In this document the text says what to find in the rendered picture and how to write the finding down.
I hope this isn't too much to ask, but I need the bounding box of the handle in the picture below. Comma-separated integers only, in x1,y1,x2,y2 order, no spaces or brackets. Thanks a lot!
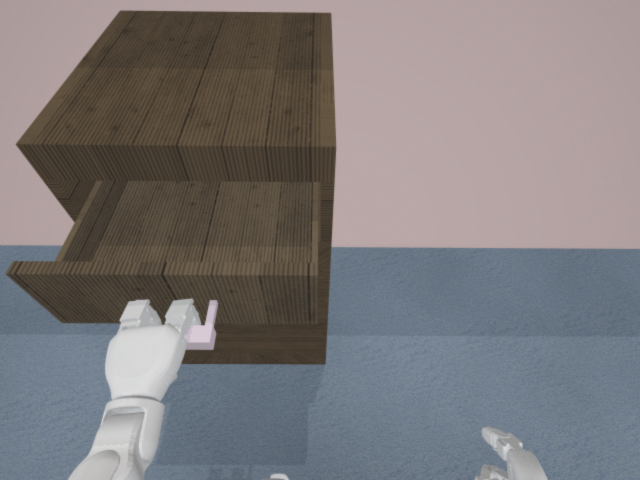
136,300,218,350

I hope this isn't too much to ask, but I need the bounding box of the drawer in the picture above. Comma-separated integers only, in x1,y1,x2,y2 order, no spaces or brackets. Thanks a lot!
6,181,319,324

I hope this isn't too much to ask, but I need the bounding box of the robot right hand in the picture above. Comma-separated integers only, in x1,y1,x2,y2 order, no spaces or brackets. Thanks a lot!
475,426,548,480

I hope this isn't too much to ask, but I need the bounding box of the robot left hand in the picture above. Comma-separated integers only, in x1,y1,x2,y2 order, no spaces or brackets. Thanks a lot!
105,298,201,401

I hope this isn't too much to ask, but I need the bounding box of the left robot forearm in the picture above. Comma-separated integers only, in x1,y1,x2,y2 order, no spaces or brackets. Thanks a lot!
68,395,165,480

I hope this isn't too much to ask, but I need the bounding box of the cabinet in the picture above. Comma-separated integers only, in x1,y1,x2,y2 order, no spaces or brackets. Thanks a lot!
16,11,336,364

